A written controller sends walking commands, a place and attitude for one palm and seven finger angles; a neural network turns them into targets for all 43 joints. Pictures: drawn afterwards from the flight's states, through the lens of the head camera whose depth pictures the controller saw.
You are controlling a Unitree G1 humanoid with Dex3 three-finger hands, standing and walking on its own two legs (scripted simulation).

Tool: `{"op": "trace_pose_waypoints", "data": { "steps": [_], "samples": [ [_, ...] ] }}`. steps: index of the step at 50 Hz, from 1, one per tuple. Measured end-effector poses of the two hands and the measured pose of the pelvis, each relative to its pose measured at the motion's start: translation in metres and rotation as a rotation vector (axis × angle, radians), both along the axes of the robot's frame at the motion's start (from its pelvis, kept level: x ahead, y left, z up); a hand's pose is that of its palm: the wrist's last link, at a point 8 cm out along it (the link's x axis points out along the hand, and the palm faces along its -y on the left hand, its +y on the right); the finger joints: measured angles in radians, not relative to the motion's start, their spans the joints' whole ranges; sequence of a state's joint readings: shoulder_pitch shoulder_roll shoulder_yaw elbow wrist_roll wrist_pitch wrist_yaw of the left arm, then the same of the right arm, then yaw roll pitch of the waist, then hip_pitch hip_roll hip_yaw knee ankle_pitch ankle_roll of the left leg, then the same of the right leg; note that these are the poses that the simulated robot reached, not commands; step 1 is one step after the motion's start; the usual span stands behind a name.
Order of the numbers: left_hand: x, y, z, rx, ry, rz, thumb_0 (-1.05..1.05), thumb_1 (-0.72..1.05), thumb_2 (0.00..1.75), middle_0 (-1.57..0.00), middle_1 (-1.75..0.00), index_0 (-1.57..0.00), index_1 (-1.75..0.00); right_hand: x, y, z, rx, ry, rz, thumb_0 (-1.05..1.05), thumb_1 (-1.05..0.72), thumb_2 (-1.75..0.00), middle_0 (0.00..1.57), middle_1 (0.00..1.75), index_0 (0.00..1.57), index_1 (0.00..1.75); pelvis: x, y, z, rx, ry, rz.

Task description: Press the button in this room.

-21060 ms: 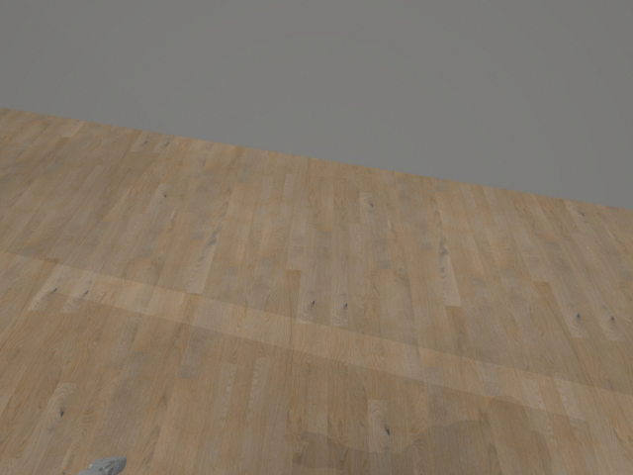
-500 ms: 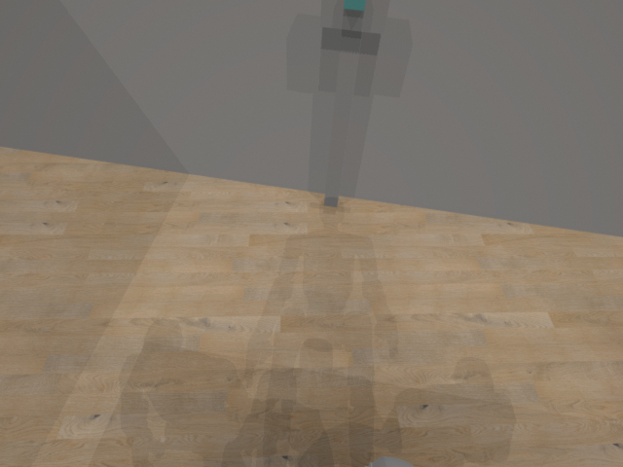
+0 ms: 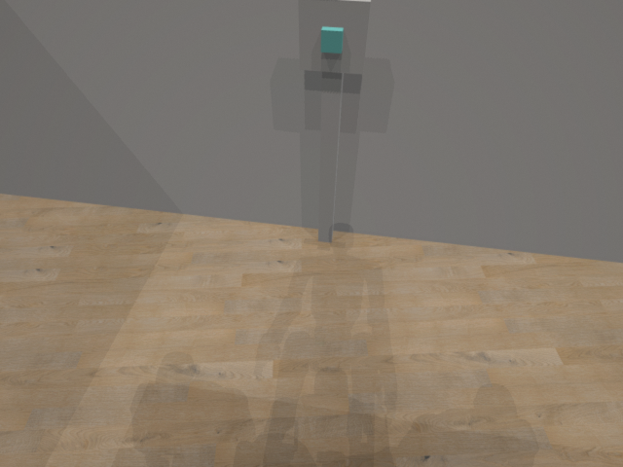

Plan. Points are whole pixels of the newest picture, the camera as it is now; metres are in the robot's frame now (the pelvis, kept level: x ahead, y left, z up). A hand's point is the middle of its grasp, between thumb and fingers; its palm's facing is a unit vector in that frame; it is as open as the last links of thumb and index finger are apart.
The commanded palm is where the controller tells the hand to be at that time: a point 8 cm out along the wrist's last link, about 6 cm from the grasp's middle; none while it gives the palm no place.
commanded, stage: stand and wait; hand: left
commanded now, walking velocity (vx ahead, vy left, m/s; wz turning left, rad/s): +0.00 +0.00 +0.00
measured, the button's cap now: (332, 39) +1.11 +0.00 +0.09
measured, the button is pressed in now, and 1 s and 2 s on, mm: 0 0 0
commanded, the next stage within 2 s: look at it before walking up in 0.18 s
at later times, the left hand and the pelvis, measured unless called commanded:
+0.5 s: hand out of the picture -0.03 +0.15 -0.18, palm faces +0.05 -0.99 -0.13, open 7.3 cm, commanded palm none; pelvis +0.00 +0.01 +0.00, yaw +0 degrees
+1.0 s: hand out of the picture -0.02 +0.18 -0.18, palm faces +0.01 -0.99 -0.16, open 7.3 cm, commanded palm none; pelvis +0.00 +0.02 +0.00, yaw -3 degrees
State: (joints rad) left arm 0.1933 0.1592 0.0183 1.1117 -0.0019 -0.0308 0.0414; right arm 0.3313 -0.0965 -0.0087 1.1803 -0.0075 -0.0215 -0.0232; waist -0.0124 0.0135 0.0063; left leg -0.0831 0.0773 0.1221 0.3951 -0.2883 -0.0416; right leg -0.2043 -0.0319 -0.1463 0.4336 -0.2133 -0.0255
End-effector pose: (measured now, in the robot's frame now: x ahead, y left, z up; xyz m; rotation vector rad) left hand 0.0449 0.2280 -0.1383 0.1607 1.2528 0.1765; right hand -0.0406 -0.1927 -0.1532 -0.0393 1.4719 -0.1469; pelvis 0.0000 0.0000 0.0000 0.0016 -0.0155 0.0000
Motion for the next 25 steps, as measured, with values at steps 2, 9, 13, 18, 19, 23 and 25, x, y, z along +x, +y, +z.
{"op": "trace_pose_waypoints", "data": {
  "steps": [2, 9, 13, 18, 19, 23, 25],
  "samples": [
    [-0.008, 0.001, 0.000, 0.004, 0.024, 0.007, -0.01, 0.96, 0.89, -0.20, -0.30, -0.20, -0.30, 0.005, -0.002, 0.000, -0.004, -0.005, 0.004, 0.00, -0.91, -0.90, 0.20, 0.30, 0.20, 0.29, 0.002, -0.001, 0.000, -0.001, -0.002, -0.001],
    [-0.046, -0.006, -0.004, -0.014, 0.129, 0.026, 0.00, 0.94, 0.89, -0.20, -0.30, -0.20, -0.30, 0.024, -0.011, 0.001, -0.025, -0.040, 0.016, 0.00, -0.91, -0.90, 0.20, 0.30, 0.20, 0.29, 0.004, -0.001, 0.001, -0.002, -0.007, -0.003],
    [-0.065, -0.016, -0.006, -0.043, 0.174, 0.037, 0.00, 0.93, 0.89, -0.20, -0.30, -0.20, -0.30, 0.029, -0.016, 0.003, -0.042, -0.046, 0.027, 0.00, -0.91, -0.90, 0.20, 0.30, 0.20, 0.29, 0.003, 0.000, 0.001, -0.003, -0.008, -0.004],
    [-0.080, -0.027, -0.009, -0.078, 0.206, 0.046, 0.00, 0.92, 0.89, -0.20, -0.30, -0.20, -0.30, 0.029, -0.017, 0.006, -0.055, -0.050, 0.033, 0.00, -0.91, -0.90, 0.20, 0.30, 0.20, 0.29, 0.001, 0.002, 0.002, -0.004, -0.008, -0.004],
    [-0.082, -0.028, -0.009, -0.083, 0.209, 0.047, 0.00, 0.92, 0.89, -0.20, -0.30, -0.20, -0.30, 0.028, -0.017, 0.006, -0.057, -0.049, 0.033, 0.00, -0.91, -0.90, 0.20, 0.30, 0.20, 0.29, 0.001, 0.002, 0.002, -0.004, -0.009, -0.004],
    [-0.085, -0.031, -0.010, -0.095, 0.210, 0.046, 0.00, 0.91, 0.89, -0.20, -0.30, -0.20, -0.30, 0.024, -0.013, 0.007, -0.055, -0.046, 0.031, 0.00, -0.91, -0.90, 0.20, 0.30, 0.19, 0.29, -0.001, 0.004, 0.002, -0.005, -0.010, -0.006],
    [-0.084, -0.030, -0.010, -0.095, 0.207, 0.043, 0.00, 0.91, 0.89, -0.20, -0.30, -0.20, -0.30, 0.021, -0.010, 0.006, -0.051, -0.043, 0.027, 0.00, -0.91, -0.90, 0.20, 0.30, 0.19, 0.29, -0.002, 0.005, 0.002, -0.005, -0.010, -0.007]
  ]
}}
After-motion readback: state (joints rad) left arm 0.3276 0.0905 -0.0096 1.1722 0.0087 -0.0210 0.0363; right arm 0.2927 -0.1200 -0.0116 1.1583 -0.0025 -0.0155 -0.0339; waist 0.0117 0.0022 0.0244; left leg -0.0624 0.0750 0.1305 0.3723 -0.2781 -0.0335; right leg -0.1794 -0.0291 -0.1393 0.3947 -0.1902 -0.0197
